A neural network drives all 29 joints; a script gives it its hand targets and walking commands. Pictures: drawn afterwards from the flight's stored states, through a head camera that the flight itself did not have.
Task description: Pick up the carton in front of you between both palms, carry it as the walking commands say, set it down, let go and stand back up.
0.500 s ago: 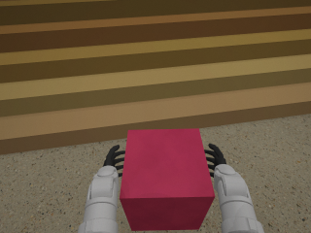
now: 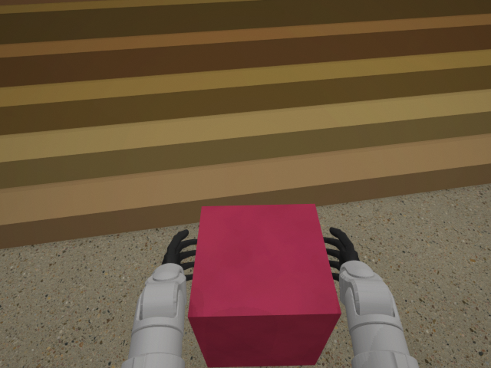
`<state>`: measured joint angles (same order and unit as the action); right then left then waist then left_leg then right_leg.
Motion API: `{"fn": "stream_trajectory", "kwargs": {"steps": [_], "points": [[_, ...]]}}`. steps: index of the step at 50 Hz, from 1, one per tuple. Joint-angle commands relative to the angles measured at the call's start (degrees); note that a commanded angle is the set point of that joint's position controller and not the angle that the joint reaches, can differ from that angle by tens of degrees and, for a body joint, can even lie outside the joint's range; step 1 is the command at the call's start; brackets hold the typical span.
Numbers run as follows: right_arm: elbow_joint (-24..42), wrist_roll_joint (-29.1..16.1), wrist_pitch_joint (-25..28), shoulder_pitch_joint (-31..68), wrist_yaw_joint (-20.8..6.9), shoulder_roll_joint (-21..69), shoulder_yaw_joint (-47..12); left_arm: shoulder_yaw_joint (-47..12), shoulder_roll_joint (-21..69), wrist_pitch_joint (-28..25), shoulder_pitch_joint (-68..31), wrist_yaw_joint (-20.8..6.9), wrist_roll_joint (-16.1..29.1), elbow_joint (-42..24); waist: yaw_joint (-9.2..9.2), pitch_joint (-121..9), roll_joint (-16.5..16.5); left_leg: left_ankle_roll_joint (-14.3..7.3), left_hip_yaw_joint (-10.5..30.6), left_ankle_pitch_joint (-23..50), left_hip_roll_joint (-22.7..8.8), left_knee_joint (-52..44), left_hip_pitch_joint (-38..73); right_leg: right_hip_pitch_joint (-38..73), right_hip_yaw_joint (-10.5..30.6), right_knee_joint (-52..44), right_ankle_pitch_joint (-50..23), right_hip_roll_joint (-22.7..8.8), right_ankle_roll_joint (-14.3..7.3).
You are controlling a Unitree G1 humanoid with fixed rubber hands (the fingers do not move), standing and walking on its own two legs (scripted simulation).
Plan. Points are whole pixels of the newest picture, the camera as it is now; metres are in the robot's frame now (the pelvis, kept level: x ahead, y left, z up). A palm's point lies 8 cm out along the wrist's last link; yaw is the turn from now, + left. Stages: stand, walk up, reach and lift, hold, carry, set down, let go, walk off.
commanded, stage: reach and lift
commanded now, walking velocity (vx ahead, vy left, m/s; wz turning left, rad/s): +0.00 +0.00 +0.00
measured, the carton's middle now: (259, 287) +0.30 +0.00 -0.04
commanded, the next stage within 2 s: hold in 0.22 s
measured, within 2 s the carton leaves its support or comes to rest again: neither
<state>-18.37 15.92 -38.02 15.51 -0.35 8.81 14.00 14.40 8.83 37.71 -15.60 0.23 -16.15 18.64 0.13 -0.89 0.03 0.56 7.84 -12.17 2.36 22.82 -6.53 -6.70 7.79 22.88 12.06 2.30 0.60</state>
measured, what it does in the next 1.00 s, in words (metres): stands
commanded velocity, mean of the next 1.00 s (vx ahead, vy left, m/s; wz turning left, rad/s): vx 0.00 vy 0.00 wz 0.00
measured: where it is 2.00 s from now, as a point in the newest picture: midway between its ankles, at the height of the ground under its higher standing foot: outside the picture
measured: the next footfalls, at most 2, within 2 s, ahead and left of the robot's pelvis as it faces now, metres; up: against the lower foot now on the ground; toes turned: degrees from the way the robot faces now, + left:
none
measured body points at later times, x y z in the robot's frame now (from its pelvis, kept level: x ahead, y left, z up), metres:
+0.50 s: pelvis +0.00 +0.00 +0.00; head -0.06 +0.00 +0.45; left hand +0.29 +0.15 +0.04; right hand +0.29 -0.15 +0.04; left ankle +0.01 +0.13 -0.74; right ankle +0.01 -0.13 -0.74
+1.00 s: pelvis -0.01 +0.00 +0.00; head -0.05 +0.00 +0.45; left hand +0.30 +0.15 +0.04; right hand +0.30 -0.15 +0.04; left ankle +0.01 +0.13 -0.74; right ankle +0.01 -0.13 -0.74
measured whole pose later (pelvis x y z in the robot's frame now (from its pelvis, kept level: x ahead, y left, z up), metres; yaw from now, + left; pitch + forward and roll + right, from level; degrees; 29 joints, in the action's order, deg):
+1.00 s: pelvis -0.01 +0.00 +0.00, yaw +0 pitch -7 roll +0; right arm -14.6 16.3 -43.4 16.5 -0.8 9.1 13.8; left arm 14.3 9.1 43.1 -16.7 -0.4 -16.6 14.8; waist 0.1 0.4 0.0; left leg 0.5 7.4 -11.3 2.2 21.4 -3.2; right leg -3.3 7.4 21.5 11.2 2.1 0.6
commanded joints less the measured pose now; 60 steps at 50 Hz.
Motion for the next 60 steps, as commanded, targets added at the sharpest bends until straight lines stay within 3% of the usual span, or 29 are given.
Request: {"fn": "stream_trajectory", "kwargs": {"steps": [1,10,16,22,36,60], "points": [[1.8,-14.1,1.3,26.5,-13.6,54.5,-31.3,-31.8,54.5,-1.1,-26.6,-14.4,14.5,-1.8,-0.01,-14.2,-0.1,0.4,-3.6,13.1,3.3,-3.0,3.8,5.0,-3.6,-2.7,-13.7,3.2,0.5],[3.8,-14.6,0.1,26.0,-13.6,53.8,-31.9,-32.4,54.1,0.1,-26.1,-14.2,15.0,-3.7,-0.01,-13.1,-0.1,0.5,-3.5,13.1,3.2,-3.6,4.5,5.4,-3.5,-3.2,-13.4,3.3,0.5],[9.5,-17.1,-2.3,25.7,-13.1,53.7,-35.9,-36.2,53.9,2.5,-25.5,-13.7,17.4,-9.5,-0.03,-15.7,0.0,0.7,-3.1,16.8,3.2,-4.1,6.9,7.8,-3.2,-3.8,-16.9,3.3,0.8],[5.9,-14.6,-4.3,25.5,-13.2,51.4,-31.5,-32.0,51.4,4.6,-25.6,-13.8,14.9,-5.9,-0.1,-7.3,-0.3,0.4,-3.9,7.0,2.9,-5.8,4.3,4.8,-3.8,-5.5,-7.3,3.0,0.3],[4.2,-14.8,-3.5,31.6,-13.8,53.4,-31.7,-32.1,53.3,3.6,-31.9,-14.6,15.1,-4.2,-0.01,-10.3,-0.1,0.0,-4.1,4.1,2.7,-4.7,3.7,4.8,-4.0,-4.5,-4.6,2.7,0.2],[6.9,-15.3,-3.9,27.3,-13.4,52.7,-32.2,-32.7,52.7,4.0,-27.6,-14.1,15.6,-7.0,-0.02,-11.6,-0.2,0.4,-3.7,11.2,3.0,-4.9,5.8,6.8,-3.7,-4.7,-11.6,3.1,0.5]]}}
